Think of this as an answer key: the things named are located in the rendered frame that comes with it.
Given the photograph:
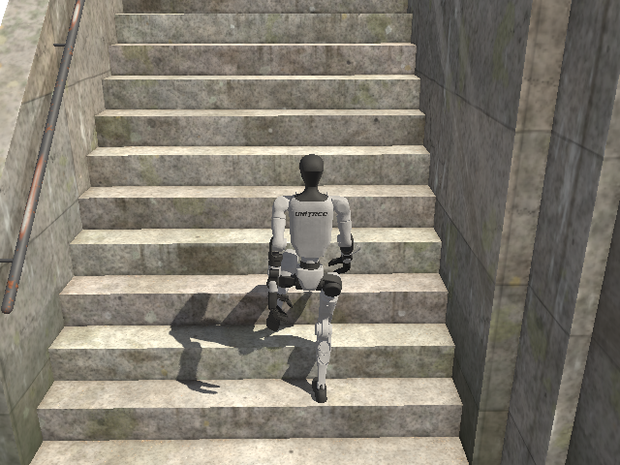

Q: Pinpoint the left robot forearm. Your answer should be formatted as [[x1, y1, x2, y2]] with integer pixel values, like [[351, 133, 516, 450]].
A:
[[266, 237, 283, 293]]

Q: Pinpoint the left robot shin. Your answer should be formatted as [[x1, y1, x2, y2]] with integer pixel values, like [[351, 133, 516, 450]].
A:
[[277, 286, 289, 309]]

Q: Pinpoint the humanoid robot head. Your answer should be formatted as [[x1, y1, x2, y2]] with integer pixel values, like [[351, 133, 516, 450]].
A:
[[294, 154, 328, 202]]

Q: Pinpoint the right robot forearm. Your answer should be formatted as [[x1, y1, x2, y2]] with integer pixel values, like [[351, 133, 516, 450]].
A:
[[340, 234, 354, 264]]

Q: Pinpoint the robot left hand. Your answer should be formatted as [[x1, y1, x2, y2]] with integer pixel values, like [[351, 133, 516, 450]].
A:
[[268, 292, 293, 322]]

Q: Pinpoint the robot right upper arm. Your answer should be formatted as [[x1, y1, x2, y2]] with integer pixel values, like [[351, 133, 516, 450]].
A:
[[331, 196, 352, 247]]

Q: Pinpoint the robot left upper arm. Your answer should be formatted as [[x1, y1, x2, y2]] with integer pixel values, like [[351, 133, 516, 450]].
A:
[[271, 196, 291, 252]]

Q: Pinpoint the robot right hand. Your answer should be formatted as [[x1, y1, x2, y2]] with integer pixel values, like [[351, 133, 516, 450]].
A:
[[328, 257, 351, 274]]

